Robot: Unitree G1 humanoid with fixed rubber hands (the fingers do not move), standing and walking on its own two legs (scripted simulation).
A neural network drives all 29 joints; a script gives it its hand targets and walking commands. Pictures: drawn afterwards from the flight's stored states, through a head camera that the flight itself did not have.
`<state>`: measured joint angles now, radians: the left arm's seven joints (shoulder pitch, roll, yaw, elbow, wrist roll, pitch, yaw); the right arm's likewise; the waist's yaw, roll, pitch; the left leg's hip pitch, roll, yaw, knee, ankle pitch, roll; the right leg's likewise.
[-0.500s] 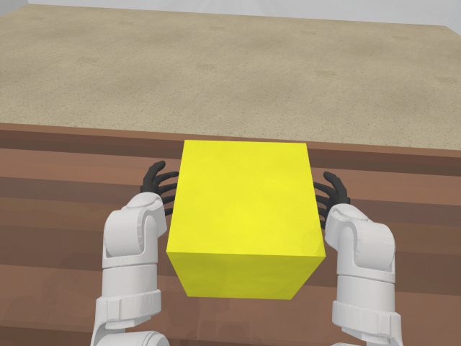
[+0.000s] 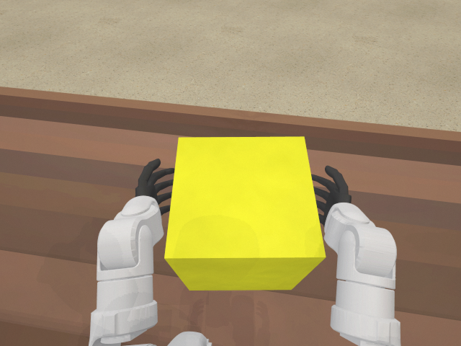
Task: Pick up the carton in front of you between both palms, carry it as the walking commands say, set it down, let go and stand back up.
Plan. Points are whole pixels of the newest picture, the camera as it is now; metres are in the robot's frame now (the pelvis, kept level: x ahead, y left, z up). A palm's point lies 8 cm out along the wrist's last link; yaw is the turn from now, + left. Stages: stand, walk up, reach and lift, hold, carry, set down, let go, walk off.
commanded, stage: carry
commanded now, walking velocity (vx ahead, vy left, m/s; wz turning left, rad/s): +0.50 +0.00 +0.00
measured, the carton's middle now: (240, 221) +0.34 +0.02 +0.01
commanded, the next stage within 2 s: none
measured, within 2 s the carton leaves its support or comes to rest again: neither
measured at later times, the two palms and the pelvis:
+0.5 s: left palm (182, 122) +0.63 +0.20 -0.03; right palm (297, 140) +0.59 -0.10 -0.03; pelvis +0.30 +0.07 -0.13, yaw -4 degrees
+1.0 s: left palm (201, 88) +0.92 +0.20 -0.11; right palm (287, 97) +0.90 -0.10 -0.12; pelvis +0.60 +0.06 -0.23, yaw -2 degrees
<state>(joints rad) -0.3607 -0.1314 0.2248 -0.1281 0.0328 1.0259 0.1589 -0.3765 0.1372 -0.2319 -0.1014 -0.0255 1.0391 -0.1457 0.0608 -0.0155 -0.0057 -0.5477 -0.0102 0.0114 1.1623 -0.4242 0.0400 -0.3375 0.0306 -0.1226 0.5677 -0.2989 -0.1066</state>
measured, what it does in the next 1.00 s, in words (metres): goes down: left foot 0.12 m lower, then right foot 0.12 m lower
